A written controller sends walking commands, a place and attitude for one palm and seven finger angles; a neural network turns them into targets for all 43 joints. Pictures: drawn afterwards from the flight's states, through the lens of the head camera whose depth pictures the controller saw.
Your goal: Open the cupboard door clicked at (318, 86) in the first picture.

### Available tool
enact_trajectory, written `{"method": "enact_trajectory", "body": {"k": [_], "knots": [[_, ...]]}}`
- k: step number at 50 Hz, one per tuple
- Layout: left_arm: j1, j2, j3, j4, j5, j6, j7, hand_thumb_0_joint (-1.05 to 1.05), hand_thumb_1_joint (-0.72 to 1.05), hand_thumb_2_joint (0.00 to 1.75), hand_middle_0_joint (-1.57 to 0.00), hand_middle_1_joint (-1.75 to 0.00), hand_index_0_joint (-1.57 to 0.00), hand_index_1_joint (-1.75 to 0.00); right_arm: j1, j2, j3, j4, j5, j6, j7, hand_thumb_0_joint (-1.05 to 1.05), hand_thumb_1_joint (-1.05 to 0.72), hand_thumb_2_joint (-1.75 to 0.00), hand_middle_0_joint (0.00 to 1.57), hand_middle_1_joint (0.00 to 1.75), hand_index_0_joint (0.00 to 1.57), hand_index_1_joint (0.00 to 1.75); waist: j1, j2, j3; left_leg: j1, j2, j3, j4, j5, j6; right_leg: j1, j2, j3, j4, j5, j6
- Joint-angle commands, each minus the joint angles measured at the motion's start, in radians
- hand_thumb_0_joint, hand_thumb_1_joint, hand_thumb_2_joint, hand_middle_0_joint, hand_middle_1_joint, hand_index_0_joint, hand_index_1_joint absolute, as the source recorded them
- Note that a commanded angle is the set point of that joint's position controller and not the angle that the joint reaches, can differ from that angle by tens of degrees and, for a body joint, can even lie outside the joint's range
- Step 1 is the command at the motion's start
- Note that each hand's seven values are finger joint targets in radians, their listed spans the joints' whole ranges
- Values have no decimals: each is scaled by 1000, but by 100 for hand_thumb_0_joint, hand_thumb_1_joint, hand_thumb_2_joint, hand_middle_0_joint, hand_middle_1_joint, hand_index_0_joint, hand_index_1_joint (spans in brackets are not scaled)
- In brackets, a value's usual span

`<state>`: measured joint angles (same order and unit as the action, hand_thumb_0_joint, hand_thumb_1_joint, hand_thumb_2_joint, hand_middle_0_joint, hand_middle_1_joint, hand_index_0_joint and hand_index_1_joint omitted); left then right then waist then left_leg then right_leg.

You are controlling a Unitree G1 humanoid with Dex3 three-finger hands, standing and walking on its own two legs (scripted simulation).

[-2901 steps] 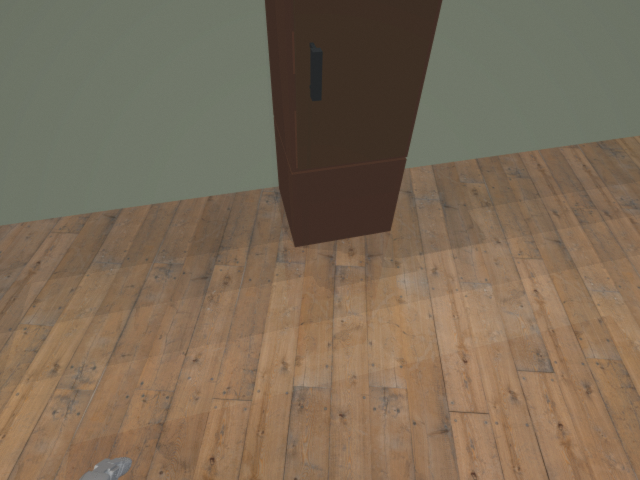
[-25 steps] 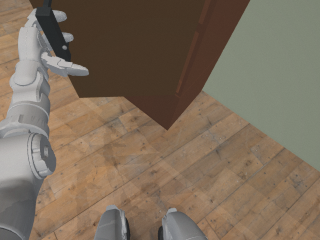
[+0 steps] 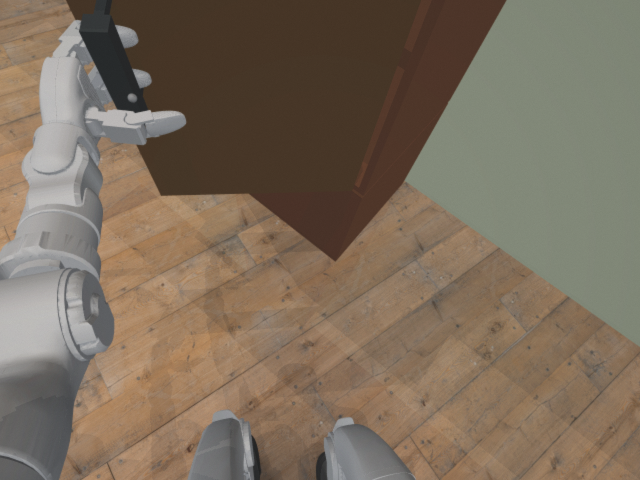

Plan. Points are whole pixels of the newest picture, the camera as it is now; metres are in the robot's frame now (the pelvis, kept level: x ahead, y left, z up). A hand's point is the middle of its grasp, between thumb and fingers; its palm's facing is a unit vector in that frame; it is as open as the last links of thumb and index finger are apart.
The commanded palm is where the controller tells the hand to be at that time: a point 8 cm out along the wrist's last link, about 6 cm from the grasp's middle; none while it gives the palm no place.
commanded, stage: close the thumb around the handle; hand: left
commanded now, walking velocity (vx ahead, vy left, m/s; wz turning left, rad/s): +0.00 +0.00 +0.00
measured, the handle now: (121, 62) +0.60 +0.18 +0.09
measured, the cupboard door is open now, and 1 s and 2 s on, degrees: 44 59 89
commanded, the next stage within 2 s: pull the door open along its arc in 0.42 s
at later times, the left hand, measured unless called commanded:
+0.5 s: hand (137, 98) +0.55 +0.15 +0.09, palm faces +0.00 -1.00 -0.01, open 6.1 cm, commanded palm +0.53 +0.19 +0.09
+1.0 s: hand (152, 163) +0.46 +0.13 +0.09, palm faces -0.03 -1.00 +0.01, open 6.4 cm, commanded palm +0.41 +0.19 +0.09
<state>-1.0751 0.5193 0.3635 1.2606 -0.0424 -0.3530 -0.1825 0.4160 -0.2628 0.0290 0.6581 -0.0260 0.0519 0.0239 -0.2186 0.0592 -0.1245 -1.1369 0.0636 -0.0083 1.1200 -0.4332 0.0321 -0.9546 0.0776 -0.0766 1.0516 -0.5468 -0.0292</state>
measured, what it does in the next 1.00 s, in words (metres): stands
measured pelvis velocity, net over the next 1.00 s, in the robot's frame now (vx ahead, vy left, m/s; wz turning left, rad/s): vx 0.02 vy -0.01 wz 0.00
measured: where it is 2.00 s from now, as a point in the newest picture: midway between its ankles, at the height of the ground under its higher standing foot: outside the picture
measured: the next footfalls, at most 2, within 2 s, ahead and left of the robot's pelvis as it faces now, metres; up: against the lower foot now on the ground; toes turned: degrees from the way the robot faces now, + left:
none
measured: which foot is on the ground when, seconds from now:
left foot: down 0.00-1.00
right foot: down 0.00-1.00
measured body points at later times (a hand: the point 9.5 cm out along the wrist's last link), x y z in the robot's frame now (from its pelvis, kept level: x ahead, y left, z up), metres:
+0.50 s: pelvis -0.01 +0.00 +0.00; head +0.14 +0.03 +0.42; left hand +0.54 +0.21 +0.09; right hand -0.04 -0.26 -0.11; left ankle +0.04 +0.10 -0.65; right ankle -0.03 -0.11 -0.65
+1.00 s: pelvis +0.02 -0.01 +0.03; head +0.11 +0.00 +0.47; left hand +0.45 +0.19 +0.09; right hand +0.05 -0.27 -0.09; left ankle +0.04 +0.10 -0.65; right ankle -0.03 -0.11 -0.65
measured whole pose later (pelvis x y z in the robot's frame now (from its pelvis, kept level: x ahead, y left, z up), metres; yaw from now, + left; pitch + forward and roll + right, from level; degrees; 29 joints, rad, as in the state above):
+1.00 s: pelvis +0.02 -0.01 +0.03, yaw +0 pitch +20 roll -2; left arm -0.55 0.27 0.26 0.80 -0.15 -0.37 -0.16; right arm 0.40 -0.25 0.00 0.59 0.01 0.09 0.04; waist -0.13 0.05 -0.17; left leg -0.91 0.06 0.04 0.99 -0.43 0.02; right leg -0.75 0.07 -0.03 0.95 -0.53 -0.03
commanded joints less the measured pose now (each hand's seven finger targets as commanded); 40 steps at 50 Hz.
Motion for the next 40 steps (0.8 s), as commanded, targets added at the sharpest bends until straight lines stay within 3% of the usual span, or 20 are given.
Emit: {"method": "enact_trajectory", "body": {"k": [1,8,11,16,18,19,20,23,26,27,30,33,36,40], "knots": [[-489,199,5,-236,-9,-76,19,0,34,66,-36,-129,-36,-129,225,-188,-64,-18,-8,-5,-4,0,-90,-90,20,30,20,30,-25,150,-530,643,-16,-92,-60,470,6,5,13,39,-126,434,5],[-475,208,18,-213,-12,-66,22,0,73,83,-39,-133,-39,-133,225,-194,-65,-23,-6,1,-6,0,-90,-90,20,30,20,30,-27,120,-505,619,-16,-91,-72,432,6,8,14,36,-135,405,6],[-491,199,8,-221,-6,-73,28,0,90,90,-40,-135,-40,-135,226,-192,-65,-20,-8,0,-6,0,-90,-90,20,30,20,30,-30,142,-509,640,-14,-96,-73,439,3,-12,13,35,-134,395,5],[-483,194,8,-203,-7,-80,31,0,90,90,-40,-135,-40,-135,222,-195,-65,-18,-10,-3,-7,0,-90,-90,20,30,20,30,-33,132,-498,633,-14,-98,-72,417,3,-27,12,34,-137,372,4],[-494,238,42,-195,-8,-75,34,0,90,90,-40,-135,-40,-135,228,-199,-64,-19,-10,-1,-10,0,-90,-90,20,30,20,30,-29,112,-488,600,-15,-94,-73,396,7,-3,12,39,-138,369,6],[-499,209,17,-192,-8,-75,35,0,90,90,-40,-135,-40,-135,230,-195,-61,-19,-11,-3,-8,0,-90,-90,20,30,20,30,-36,125,-492,600,-19,-93,-71,404,9,-10,13,40,-134,376,5],[-518,231,28,-208,-4,-78,39,0,90,90,-40,-135,-40,-135,231,-198,-62,-17,-11,-2,-10,0,-90,-90,20,30,20,30,-34,120,-503,610,-15,-96,-73,407,6,-6,11,37,-133,376,6],[-497,164,-17,-220,-1,-83,37,0,90,90,-40,-135,-40,-135,224,-190,-66,-20,-12,-4,-5,0,-90,-90,20,30,20,30,-29,153,-515,650,-13,-102,-75,421,0,-30,11,32,-131,366,3],[-514,169,-17,-232,0,-90,47,0,90,90,-40,-135,-40,-135,225,-193,-67,-15,-14,-4,-3,0,-90,-90,20,30,20,30,-34,148,-521,659,-11,-108,-74,410,0,-41,12,32,-132,353,3],[-491,237,34,-207,7,-87,51,0,90,90,-40,-135,-40,-135,227,-201,-67,-13,-12,-2,-7,0,-90,-90,20,30,20,30,-24,131,-511,627,-12,-101,-73,393,3,-24,11,37,-136,349,4],[-427,209,18,-248,5,-94,40,0,90,90,-40,-135,-40,-135,218,-194,-66,-32,-10,0,-5,0,-90,-90,20,30,20,30,2,155,-551,654,-17,-94,-83,434,1,12,11,36,-129,390,1],[-322,182,15,-258,-15,-82,25,0,90,90,-40,-135,-40,-135,204,-190,-68,-49,-4,6,-2,0,-90,-90,20,30,20,30,18,118,-535,633,-23,-73,-90,433,4,61,13,39,-142,425,5],[-246,177,24,-329,-36,-87,10,0,90,90,-40,-135,-40,-135,193,-185,-72,-68,4,11,-2,0,-90,-90,20,30,20,30,47,95,-572,633,-30,-58,-102,470,6,149,13,44,-142,505,7],[-81,109,-1,-421,-71,-88,-4,0,90,90,-40,-135,-40,-135,160,-170,-77,-101,20,17,3,0,-90,-90,20,30,20,30,77,53,-554,619,-43,-34,-126,482,10,237,11,51,-159,592,11]]}}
